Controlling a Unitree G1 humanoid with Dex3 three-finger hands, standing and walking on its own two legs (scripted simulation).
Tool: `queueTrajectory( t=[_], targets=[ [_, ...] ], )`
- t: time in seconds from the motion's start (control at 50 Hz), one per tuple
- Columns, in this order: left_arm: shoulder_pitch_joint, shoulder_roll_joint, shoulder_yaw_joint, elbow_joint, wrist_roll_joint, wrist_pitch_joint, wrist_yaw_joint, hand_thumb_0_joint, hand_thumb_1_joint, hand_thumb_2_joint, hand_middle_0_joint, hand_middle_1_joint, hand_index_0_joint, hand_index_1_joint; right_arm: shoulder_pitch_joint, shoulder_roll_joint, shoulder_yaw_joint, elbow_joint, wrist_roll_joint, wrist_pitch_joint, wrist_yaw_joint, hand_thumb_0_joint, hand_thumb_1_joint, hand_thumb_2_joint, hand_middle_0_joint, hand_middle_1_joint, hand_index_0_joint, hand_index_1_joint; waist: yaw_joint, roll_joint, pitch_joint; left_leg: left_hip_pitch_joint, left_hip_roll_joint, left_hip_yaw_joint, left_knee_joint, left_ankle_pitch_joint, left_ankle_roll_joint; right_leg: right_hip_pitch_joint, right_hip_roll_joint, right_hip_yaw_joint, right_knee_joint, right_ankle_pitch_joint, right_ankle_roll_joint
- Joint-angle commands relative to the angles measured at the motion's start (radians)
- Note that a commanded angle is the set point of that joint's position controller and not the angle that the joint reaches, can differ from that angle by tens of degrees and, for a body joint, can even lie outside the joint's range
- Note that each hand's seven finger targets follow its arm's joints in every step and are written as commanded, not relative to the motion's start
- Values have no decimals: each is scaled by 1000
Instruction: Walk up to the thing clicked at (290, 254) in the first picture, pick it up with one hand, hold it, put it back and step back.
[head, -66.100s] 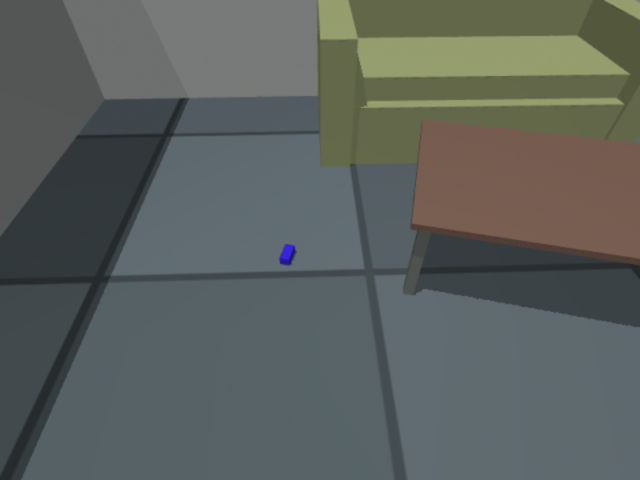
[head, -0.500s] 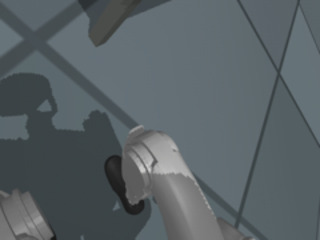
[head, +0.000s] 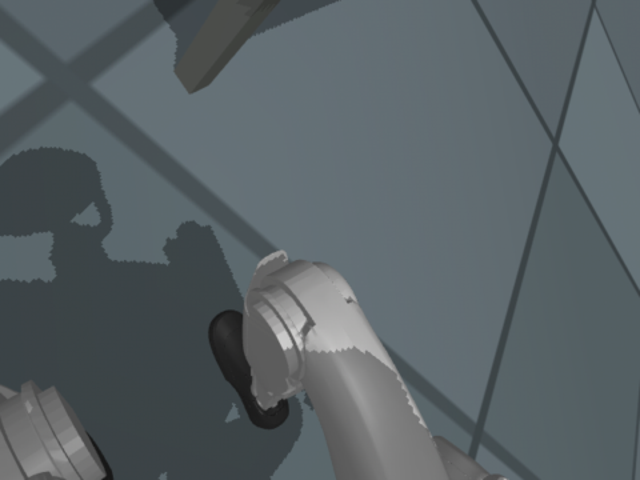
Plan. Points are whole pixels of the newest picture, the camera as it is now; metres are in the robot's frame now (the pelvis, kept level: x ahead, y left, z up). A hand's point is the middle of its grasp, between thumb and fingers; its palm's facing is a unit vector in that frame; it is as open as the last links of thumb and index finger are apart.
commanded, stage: close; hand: left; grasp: from above
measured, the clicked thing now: out of the picture +0.48 +0.38 -0.30
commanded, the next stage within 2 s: settle in 1.04 s
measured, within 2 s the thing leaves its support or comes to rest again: neither
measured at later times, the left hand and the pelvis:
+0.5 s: hand out of the picture +0.46 +0.36 -0.27, palm faces -0.40 -0.22 -0.89, open 10.3 cm; pelvis +0.00 +0.00 +0.00, yaw +0 degrees
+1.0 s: hand out of the picture +0.46 +0.36 -0.27, palm faces -0.40 -0.22 -0.89, open 10.0 cm; pelvis +0.00 +0.00 +0.00, yaw +0 degrees
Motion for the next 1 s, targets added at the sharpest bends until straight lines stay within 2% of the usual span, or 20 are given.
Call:
queueTrajectory(
  t=[0.0,0.04,0.06,0.08,0.22,0.28,0.3,0.34,0.36,0.44,0.48,0.58,0.62,0.68,0.72,0.76,0.82,0.86,0.94,0.98],
  targets=[
    [-196,202,0,-91,-17,3,35,0,186,428,-605,-522,-627,-500,200,-347,-93,47,5,3,-12,0,-879,-894,200,300,200,300,-74,626,-596,498,62,60,-280,256,-29,374,24,-104,-151,236,-84],
    [-214,201,2,-95,-13,1,38,0,188,425,-606,-520,-628,-498,201,-352,-91,53,3,5,-11,0,-878,-894,200,300,200,300,-79,643,-601,522,70,42,-287,274,-39,348,21,-116,-143,236,-87],
    [-199,197,-4,-81,-19,1,38,0,185,430,-604,-517,-625,-496,189,-349,-91,46,4,5,-13,0,-877,-894,200,300,200,300,-78,632,-598,514,67,46,-289,253,-35,359,24,-112,-147,227,-86],
    [-191,179,-14,-70,-16,4,34,0,179,433,-599,-526,-620,-504,201,-348,-90,45,3,4,-11,0,-878,-894,200,300,200,300,-89,629,-585,510,65,50,-290,252,-34,361,23,-110,-147,229,-86],
    [-203,212,2,-110,-21,2,28,0,178,440,-605,-512,-621,-496,195,-352,-90,51,6,3,-10,0,-877,-894,200,300,200,300,-73,640,-603,507,67,50,-285,251,-33,361,23,-108,-150,225,-84],
    [-190,183,-7,-95,-24,0,30,0,190,427,-601,-518,-622,-495,198,-349,-89,46,5,2,-9,0,-876,-893,200,300,200,300,-81,620,-596,505,64,52,-279,261,-32,366,21,-110,-151,237,-83],
    [-208,211,2,-122,-20,-2,31,0,191,427,-601,-522,-623,-499,208,-348,-91,51,3,2,-9,0,-876,-893,200,300,200,300,-78,638,-608,509,63,60,-287,250,-31,386,25,-106,-156,231,-83],
    [-209,219,9,-127,-20,1,31,0,202,417,-608,-514,-631,-490,203,-347,-89,51,5,3,-9,0,-875,-893,200,300,200,300,-71,639,-621,506,65,56,-284,253,-31,377,22,-107,-156,232,-84],
    [-203,211,5,-104,-25,0,32,0,203,419,-615,-503,-635,-483,194,-354,-94,42,5,4,-11,0,-875,-893,200,300,200,300,-73,621,-608,493,62,57,-285,233,-30,380,23,-108,-157,217,-86],
    [-208,207,10,-133,-18,2,29,0,196,423,-597,-524,-621,-499,211,-346,-91,54,6,2,-9,0,-874,-893,200,300,200,300,-75,633,-621,508,63,59,-271,285,-32,378,21,-106,-151,253,-86],
    [-214,220,17,-130,-20,4,35,0,190,430,-610,-504,-627,-486,214,-350,-95,55,3,6,-11,0,-877,-894,200,300,200,300,-73,636,-638,516,64,59,-279,280,-31,399,25,-107,-157,253,-84],
    [-201,214,12,-117,-17,11,29,0,208,418,-619,-496,-638,-477,209,-348,-92,56,5,6,-13,0,-876,-893,200,300,200,300,-74,640,-621,520,65,61,-278,291,-35,382,23,-107,-157,253,-87],
    [-193,195,1,-87,-15,9,25,0,231,397,-626,-504,-651,-478,203,-351,-96,47,3,8,-13,0,-876,-893,200,300,200,300,-78,632,-590,504,63,58,-284,261,-36,366,23,-111,-154,227,-91],
    [-179,206,3,-96,-13,9,22,0,253,386,-644,-483,-668,-458,199,-347,-92,41,3,8,-14,0,-874,-892,200,300,200,300,-70,616,-612,503,62,64,-278,263,-31,391,25,-106,-157,237,-85],
    [-203,223,18,-125,-9,1,28,0,258,378,-647,-478,-672,-452,199,-356,-96,46,3,13,-16,0,-873,-893,200,300,200,300,-65,648,-626,527,67,49,-285,281,-38,369,20,-114,-150,240,-89],
    [-169,196,3,-84,-12,4,25,0,263,382,-650,-480,-675,-455,192,-354,-97,38,1,13,-15,0,-874,-893,200,300,200,300,-71,623,-600,507,64,54,-288,256,-35,374,25,-115,-152,224,-89],
    [-192,219,15,-120,-11,-1,27,0,292,359,-671,-463,-697,-437,194,-357,-94,34,2,9,-14,0,-873,-893,200,300,200,300,-69,621,-585,487,62,60,-277,236,-31,365,20,-109,-158,216,-87],
    [-198,242,29,-133,-8,-1,31,0,306,350,-694,-432,-715,-410,197,-351,-94,42,2,11,-15,0,-873,-893,200,300,200,300,-60,640,-620,520,65,54,-287,257,-35,372,19,-108,-152,227,-86],
    [-195,212,13,-123,-12,4,33,0,314,344,-702,-418,-722,-397,204,-351,-97,39,1,10,-13,0,-874,-893,200,300,200,300,-75,608,-616,486,61,65,-274,255,-28,402,23,-105,-158,241,-84],
    [-227,250,35,-152,-10,4,36,0,341,325,-723,-398,-743,-377,212,-353,-95,50,3,10,-15,0,-873,-893,200,300,200,300,-67,635,-639,494,63,64,-272,271,-29,399,21,-105,-158,251,-85]
  ],
)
